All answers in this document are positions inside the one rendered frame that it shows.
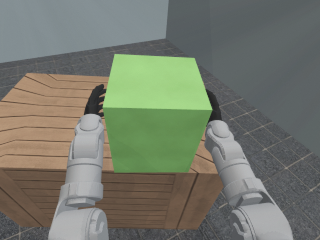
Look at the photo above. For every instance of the left robot forearm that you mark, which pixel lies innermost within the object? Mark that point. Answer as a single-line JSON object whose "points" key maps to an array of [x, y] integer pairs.
{"points": [[83, 186]]}

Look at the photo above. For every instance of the robot left upper arm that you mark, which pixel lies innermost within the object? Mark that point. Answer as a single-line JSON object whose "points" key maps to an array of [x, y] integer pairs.
{"points": [[80, 224]]}

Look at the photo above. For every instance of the carton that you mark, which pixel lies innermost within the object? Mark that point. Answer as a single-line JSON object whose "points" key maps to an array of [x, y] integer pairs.
{"points": [[156, 110]]}

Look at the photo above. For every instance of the robot right upper arm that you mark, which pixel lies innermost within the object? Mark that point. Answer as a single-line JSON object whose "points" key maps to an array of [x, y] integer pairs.
{"points": [[262, 221]]}

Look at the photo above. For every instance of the robot right hand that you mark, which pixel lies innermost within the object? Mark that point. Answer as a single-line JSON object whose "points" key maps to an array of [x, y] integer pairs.
{"points": [[216, 112]]}

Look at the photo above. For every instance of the robot left hand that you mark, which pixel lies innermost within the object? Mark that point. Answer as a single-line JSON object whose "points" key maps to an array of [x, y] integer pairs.
{"points": [[92, 106]]}

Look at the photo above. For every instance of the pedestal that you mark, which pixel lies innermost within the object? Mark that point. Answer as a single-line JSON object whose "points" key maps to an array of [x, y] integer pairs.
{"points": [[37, 125]]}

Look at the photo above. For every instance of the right robot forearm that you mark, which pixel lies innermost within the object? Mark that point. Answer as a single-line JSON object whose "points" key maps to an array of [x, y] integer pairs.
{"points": [[241, 187]]}

